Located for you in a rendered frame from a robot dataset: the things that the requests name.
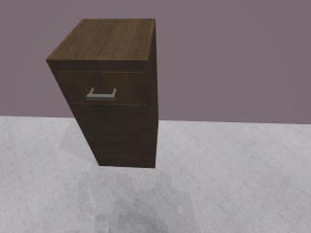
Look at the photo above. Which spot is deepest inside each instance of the drawer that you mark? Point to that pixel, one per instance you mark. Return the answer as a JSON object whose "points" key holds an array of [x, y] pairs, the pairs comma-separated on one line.
{"points": [[131, 89]]}

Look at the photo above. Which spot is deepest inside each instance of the handle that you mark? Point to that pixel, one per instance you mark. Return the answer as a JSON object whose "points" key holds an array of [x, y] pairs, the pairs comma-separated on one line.
{"points": [[101, 97]]}

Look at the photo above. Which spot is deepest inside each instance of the cabinet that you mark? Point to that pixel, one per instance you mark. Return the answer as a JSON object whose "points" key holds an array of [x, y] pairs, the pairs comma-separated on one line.
{"points": [[119, 135]]}

